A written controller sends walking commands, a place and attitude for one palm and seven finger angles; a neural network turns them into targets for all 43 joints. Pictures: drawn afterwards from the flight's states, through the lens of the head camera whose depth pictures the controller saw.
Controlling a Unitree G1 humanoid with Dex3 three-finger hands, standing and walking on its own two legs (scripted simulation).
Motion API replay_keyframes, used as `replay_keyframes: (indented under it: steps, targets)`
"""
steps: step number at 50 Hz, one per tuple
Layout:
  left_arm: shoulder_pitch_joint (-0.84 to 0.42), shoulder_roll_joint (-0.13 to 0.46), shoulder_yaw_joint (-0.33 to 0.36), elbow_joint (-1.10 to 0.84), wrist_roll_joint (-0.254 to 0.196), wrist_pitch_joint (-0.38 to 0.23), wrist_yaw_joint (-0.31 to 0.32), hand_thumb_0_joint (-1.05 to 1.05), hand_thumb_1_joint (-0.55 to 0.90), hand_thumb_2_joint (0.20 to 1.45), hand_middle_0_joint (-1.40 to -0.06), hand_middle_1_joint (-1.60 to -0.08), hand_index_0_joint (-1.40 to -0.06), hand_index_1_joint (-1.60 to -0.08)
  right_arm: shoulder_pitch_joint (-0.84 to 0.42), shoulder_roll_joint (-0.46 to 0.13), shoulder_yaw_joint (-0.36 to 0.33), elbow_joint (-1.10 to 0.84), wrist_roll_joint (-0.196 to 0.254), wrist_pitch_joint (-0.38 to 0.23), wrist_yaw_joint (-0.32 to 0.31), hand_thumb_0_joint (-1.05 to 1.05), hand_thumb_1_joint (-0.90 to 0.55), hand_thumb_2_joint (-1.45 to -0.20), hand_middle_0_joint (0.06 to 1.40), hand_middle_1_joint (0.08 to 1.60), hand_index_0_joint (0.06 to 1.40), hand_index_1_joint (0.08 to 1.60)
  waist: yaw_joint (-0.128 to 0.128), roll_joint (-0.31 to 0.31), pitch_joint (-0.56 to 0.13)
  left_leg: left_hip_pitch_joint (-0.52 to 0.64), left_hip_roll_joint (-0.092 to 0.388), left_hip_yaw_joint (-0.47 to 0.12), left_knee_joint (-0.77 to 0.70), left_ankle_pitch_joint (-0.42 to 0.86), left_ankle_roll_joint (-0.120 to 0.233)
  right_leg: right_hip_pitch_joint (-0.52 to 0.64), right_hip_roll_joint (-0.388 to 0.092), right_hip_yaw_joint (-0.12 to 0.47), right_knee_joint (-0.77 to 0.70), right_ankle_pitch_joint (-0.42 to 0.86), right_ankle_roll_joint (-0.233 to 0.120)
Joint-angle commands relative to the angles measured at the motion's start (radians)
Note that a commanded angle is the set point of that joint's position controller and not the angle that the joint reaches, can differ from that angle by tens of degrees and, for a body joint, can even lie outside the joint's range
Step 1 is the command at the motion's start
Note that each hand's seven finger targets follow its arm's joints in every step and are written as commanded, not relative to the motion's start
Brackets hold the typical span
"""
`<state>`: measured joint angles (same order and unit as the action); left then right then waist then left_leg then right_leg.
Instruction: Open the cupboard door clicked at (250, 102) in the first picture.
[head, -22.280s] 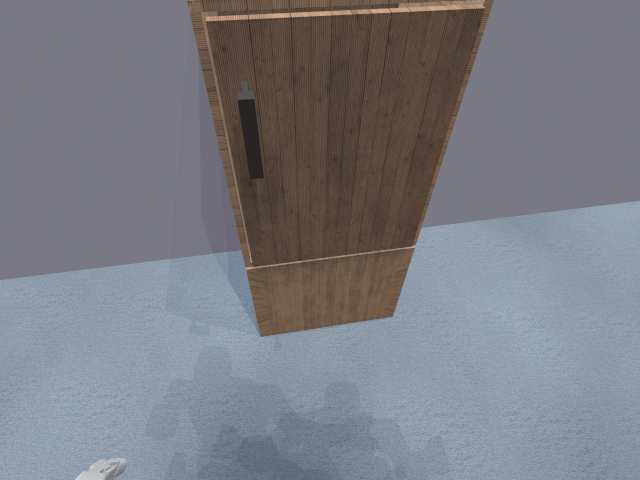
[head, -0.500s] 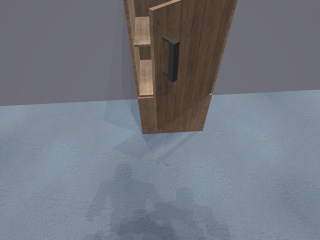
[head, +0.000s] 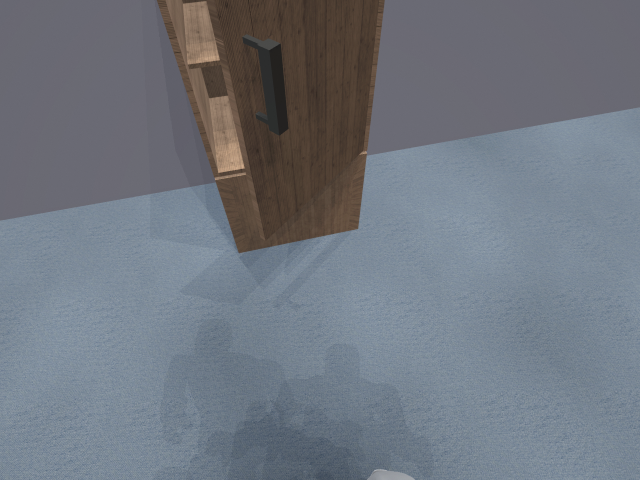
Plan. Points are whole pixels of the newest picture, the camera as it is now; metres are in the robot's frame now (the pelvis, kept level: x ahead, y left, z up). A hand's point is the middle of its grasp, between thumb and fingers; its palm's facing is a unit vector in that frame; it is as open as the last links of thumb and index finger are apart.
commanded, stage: walk to a spot facing it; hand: left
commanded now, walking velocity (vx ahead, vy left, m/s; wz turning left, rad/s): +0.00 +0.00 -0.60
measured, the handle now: (264, 86) +0.68 +0.14 +0.09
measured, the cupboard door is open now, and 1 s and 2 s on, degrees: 37 37 37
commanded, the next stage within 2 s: none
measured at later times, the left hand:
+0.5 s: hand out of the picture +0.09 +0.20 -0.17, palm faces -0.20 -0.95 -0.23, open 7.4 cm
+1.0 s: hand (251, 454) +0.17 +0.11 -0.16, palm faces -0.56 -0.79 -0.26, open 7.4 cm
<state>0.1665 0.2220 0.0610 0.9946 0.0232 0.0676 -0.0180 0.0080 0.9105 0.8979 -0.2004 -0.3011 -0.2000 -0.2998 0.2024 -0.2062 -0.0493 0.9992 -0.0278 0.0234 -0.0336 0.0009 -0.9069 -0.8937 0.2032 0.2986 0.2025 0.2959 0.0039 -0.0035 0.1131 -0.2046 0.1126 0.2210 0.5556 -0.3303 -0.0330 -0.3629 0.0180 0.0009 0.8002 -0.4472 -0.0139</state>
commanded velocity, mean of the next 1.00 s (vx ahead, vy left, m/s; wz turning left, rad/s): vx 0.04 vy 0.00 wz -0.60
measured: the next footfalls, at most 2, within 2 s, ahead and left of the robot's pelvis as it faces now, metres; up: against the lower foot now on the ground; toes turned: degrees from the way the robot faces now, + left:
left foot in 0.50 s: +0.06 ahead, +0.13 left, +0.00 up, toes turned -18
right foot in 0.82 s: -0.04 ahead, -0.14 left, +0.00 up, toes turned -31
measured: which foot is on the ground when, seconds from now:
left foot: down 0.00-0.06, up 0.08-0.48, down 0.50-0.82, up 0.84-1.00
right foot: down 0.00-0.50, up 0.52-0.80, down 0.82-1.00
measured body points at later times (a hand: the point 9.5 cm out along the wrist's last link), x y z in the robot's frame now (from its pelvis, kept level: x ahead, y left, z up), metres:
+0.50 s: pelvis -0.01 +0.01 +0.00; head +0.05 +0.01 +0.45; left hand +0.10 +0.25 -0.15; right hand +0.06 -0.27 -0.12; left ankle +0.02 +0.15 -0.74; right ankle +0.00 -0.10 -0.73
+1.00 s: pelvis -0.02 -0.01 +0.00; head +0.02 -0.04 +0.45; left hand +0.20 +0.16 -0.14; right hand -0.13 -0.27 -0.14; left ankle +0.05 +0.11 -0.67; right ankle -0.07 -0.12 -0.73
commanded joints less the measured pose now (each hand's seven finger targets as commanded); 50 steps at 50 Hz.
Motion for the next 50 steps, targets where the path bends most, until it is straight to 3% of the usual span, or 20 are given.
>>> replay_keyframes:
  steps: [1, 2, 3, 4, 9, 18, 22, 23, 24, 25, 26, 30, 36, 38, 39, 40, 41, 43, 46, 50]
  targets:
    - [0.086, 0.090, 0.043, -0.083, 0.003, -0.032, -0.003, 0.000, 0.900, 0.900, -0.200, -0.300, -0.200, -0.300, -0.045, -0.218, -0.047, -0.076, -0.007, -0.018, -0.012, 0.000, -0.900, -0.900, 0.200, 0.300, 0.200, 0.300, 0.048, 0.127, -0.131, 0.019, 0.240, -0.121, -0.050, 0.413, 0.107, 0.102, -0.042, -0.056, -0.133, 0.080, 0.002]
    - [0.160, 0.130, 0.056, -0.061, 0.006, -0.040, 0.001, 0.000, 0.900, 0.900, -0.200, -0.300, -0.200, -0.300, -0.075, -0.205, -0.050, -0.089, 0.004, -0.011, -0.011, 0.000, -0.900, -0.900, 0.200, 0.300, 0.200, 0.300, 0.087, 0.025, -0.135, -0.071, 0.164, -0.068, 0.114, 0.269, 0.050, 0.207, -0.069, -0.006, -0.320, 0.318, -0.010]
    - [0.186, 0.253, 0.080, -0.056, 0.019, -0.056, 0.019, 0.000, 0.900, 0.900, -0.200, -0.300, -0.200, -0.300, -0.063, -0.121, -0.039, -0.125, 0.016, -0.006, -0.003, 0.000, -0.900, -0.900, 0.200, 0.300, 0.200, 0.300, 0.083, -0.348, -0.131, -0.320, -0.017, 0.002, 0.378, -0.167, -0.024, 0.321, -0.319, 0.421, -0.474, 0.601, -0.114]
    - [0.218, 0.279, 0.078, -0.051, -0.002, -0.055, 0.026, 0.000, 0.900, 0.900, -0.200, -0.300, -0.200, -0.300, -0.079, -0.137, -0.036, -0.133, 0.019, 0.007, -0.001, 0.000, -0.900, -0.900, 0.200, 0.300, 0.200, 0.300, 0.107, -0.285, -0.125, -0.350, -0.054, -0.151, 0.550, -0.332, -0.024, 0.263, -0.399, 0.504, -0.503, 0.667, -0.212]
    - [0.063, 0.172, 0.063, -0.104, 0.004, -0.058, 0.048, 0.000, 0.900, 0.900, -0.200, -0.300, -0.200, -0.300, -0.076, -0.095, -0.031, -0.108, 0.015, 0.009, 0.003, 0.000, -0.900, -0.900, 0.200, 0.300, 0.200, 0.300, 0.015, -0.092, -0.151, -0.329, -0.031, -0.240, 0.588, -0.110, -0.031, 0.202, -0.249, 0.373, -0.446, 0.538, -0.194]
    - [0.107, 0.198, 0.076, -0.096, 0.009, -0.050, 0.039, 0.000, 0.900, 0.900, -0.200, -0.300, -0.200, -0.300, -0.120, -0.085, -0.029, -0.152, 0.030, -0.005, -0.005, 0.000, -0.900, -0.900, 0.200, 0.300, 0.200, 0.300, 0.038, -0.135, -0.189, -0.250, -0.089, -0.243, 0.273, -0.133, -0.021, 0.276, -0.204, 0.456, -0.423, 0.619, -0.195]
    - [0.030, 0.193, 0.071, -0.117, 0.000, -0.040, 0.033, 0.000, 0.900, 0.900, -0.200, -0.300, -0.200, -0.300, -0.014, -0.097, -0.029, -0.130, 0.033, -0.017, -0.013, 0.000, -0.900, -0.900, 0.200, 0.300, 0.200, 0.300, -0.027, -0.118, -0.187, 0.016, -0.103, -0.236, -0.063, 0.031, -0.006, 0.088, -0.140, 0.440, -0.368, 0.528, -0.111]
    - [0.013, 0.162, 0.062, -0.131, -0.008, -0.039, 0.029, 0.000, 0.900, 0.900, -0.200, -0.300, -0.200, -0.300, 0.029, -0.137, -0.034, -0.120, 0.029, -0.027, -0.020, 0.000, -0.900, -0.900, 0.200, 0.300, 0.200, 0.300, -0.049, -0.037, -0.195, 0.173, -0.022, -0.300, -0.191, 0.058, 0.020, -0.059, -0.071, 0.384, -0.306, 0.387, -0.060]
    - [0.029, 0.099, 0.049, -0.156, -0.017, -0.037, 0.016, 0.000, 0.900, 0.900, -0.200, -0.300, -0.200, -0.300, 0.031, -0.239, -0.051, -0.130, 0.010, -0.035, -0.024, 0.000, -0.900, -0.900, 0.200, 0.300, 0.200, 0.300, -0.043, 0.267, -0.178, 0.269, 0.237, -0.574, -0.301, 0.079, 0.108, -0.263, 0.073, 0.211, -0.122, 0.052, 0.006]
    - [-0.009, 0.122, 0.051, -0.181, -0.007, -0.039, 0.005, 0.000, 0.900, 0.900, -0.200, -0.300, -0.200, -0.300, 0.036, -0.280, -0.055, -0.149, 0.002, -0.027, -0.029, 0.000, -0.900, -0.900, 0.200, 0.300, 0.200, 0.300, -0.050, 0.280, -0.142, 0.142, 0.405, -0.654, -0.330, 0.179, 0.211, -0.264, 0.053, 0.066, 0.130, -0.168, 0.049]
    - [-0.019, 0.141, 0.055, -0.187, 0.003, -0.038, -0.001, 0.000, 0.900, 0.900, -0.200, -0.300, -0.200, -0.300, 0.014, -0.261, -0.047, -0.166, -0.005, -0.031, -0.022, 0.000, -0.900, -0.900, 0.200, 0.300, 0.200, 0.300, -0.039, 0.161, -0.127, 0.048, 0.402, -0.655, -0.310, 0.201, 0.252, -0.241, 0.014, 0.083, 0.273, -0.141, 0.057]
    - [0.007, 0.101, 0.053, -0.156, 0.000, -0.025, -0.021, 0.000, 0.900, 0.900, -0.200, -0.300, -0.200, -0.300, -0.056, -0.183, -0.027, -0.180, -0.009, -0.037, -0.021, 0.000, -0.900, -0.900, 0.200, 0.300, 0.200, 0.300, 0.016, 0.216, -0.120, 0.062, 0.178, -0.278, -0.199, 0.511, 0.155, -0.220, -0.024, 0.009, 0.330, -0.007, 0.082]
    - [-0.040, 0.090, 0.033, -0.174, -0.003, -0.036, -0.028, 0.000, 0.900, 0.900, -0.200, -0.300, -0.200, -0.300, 0.039, -0.232, -0.048, -0.149, -0.007, -0.027, -0.006, 0.000, -0.900, -0.900, 0.200, 0.300, 0.200, 0.300, -0.031, 0.250, -0.142, 0.084, 0.206, -0.187, -0.116, 0.558, 0.128, -0.026, -0.007, -0.101, -0.045, 0.018, 0.053]
    - [0.013, 0.103, 0.038, -0.155, -0.005, -0.042, -0.026, 0.000, 0.900, 0.900, -0.200, -0.300, -0.200, -0.300, 0.023, -0.240, -0.052, -0.151, -0.002, -0.022, -0.003, 0.000, -0.900, -0.900, 0.200, 0.300, 0.200, 0.300, 0.005, 0.217, -0.147, 0.024, 0.196, -0.159, -0.033, 0.499, 0.087, 0.115, -0.001, -0.109, -0.223, 0.146, 0.031]
    - [0.074, 0.144, 0.047, -0.132, -0.003, -0.048, -0.022, 0.000, 0.900, 0.900, -0.200, -0.300, -0.200, -0.300, 0.014, -0.235, -0.052, -0.157, 0.005, -0.019, 0.002, 0.000, -0.900, -0.900, 0.200, 0.300, 0.200, 0.300, 0.037, 0.140, -0.164, -0.070, 0.162, -0.124, 0.077, 0.394, 0.041, 0.261, -0.026, -0.079, -0.345, 0.289, 0.009]
    - [0.133, 0.262, 0.069, -0.118, 0.009, -0.059, -0.006, 0.000, 0.900, 0.900, -0.200, -0.300, -0.200, -0.300, 0.019, -0.161, -0.039, -0.186, 0.018, -0.017, 0.009, 0.000, -0.900, -0.900, 0.200, 0.300, 0.200, 0.300, 0.060, -0.179, -0.206, -0.297, 0.039, -0.025, 0.318, 0.063, -0.028, 0.450, -0.275, 0.260, -0.440, 0.572, -0.079]
    - [0.188, 0.326, 0.080, -0.101, -0.003, -0.061, 0.010, 0.000, 0.900, 0.900, -0.200, -0.300, -0.200, -0.300, -0.050, -0.136, -0.024, -0.228, 0.019, -0.009, 0.006, 0.000, -0.900, -0.900, 0.200, 0.300, 0.200, 0.300, 0.104, -0.301, -0.212, -0.394, -0.036, -0.118, 0.513, -0.342, -0.042, 0.410, -0.443, 0.435, -0.446, 0.848, -0.193]
    - [0.109, 0.276, 0.075, -0.115, 0.001, -0.050, 0.030, 0.000, 0.900, 0.900, -0.200, -0.300, -0.200, -0.300, -0.068, -0.142, -0.028, -0.203, 0.022, -0.001, -0.002, 0.000, -0.900, -0.900, 0.200, 0.300, 0.200, 0.300, 0.068, -0.293, -0.181, -0.437, -0.005, -0.236, 0.632, -0.253, -0.032, 0.316, -0.334, 0.412, -0.431, 0.560, -0.219]
    - [0.005, 0.214, 0.057, -0.150, 0.004, -0.050, 0.034, 0.000, 0.900, 0.900, -0.200, -0.300, -0.200, -0.300, -0.018, -0.128, -0.026, -0.171, 0.013, 0.002, 0.016, 0.000, -0.900, -0.900, 0.200, 0.300, 0.200, 0.300, 0.005, -0.175, -0.190, -0.320, -0.007, -0.200, 0.536, -0.127, -0.046, 0.211, -0.252, 0.301, -0.457, 0.317, -0.167]
    - [0.003, 0.233, 0.061, -0.146, 0.009, -0.057, 0.017, 0.000, 0.900, 0.900, -0.200, -0.300, -0.200, -0.300, -0.024, -0.113, -0.029, -0.173, 0.010, -0.007, 0.032, 0.000, -0.900, -0.900, 0.200, 0.300, 0.200, 0.300, 0.011, -0.161, -0.097, -0.218, -0.051, -0.161, 0.305, -0.121, -0.036, 0.063, -0.227, 0.373, -0.552, -0.090, -0.179]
